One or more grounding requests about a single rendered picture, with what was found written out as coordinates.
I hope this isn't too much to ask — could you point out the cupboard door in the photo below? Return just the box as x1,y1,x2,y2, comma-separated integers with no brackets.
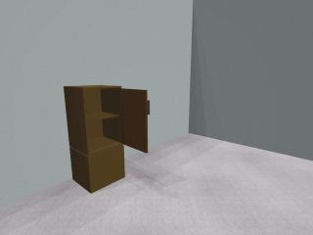
119,88,148,154

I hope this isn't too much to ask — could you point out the handle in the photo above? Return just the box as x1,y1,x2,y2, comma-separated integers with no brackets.
147,100,150,115

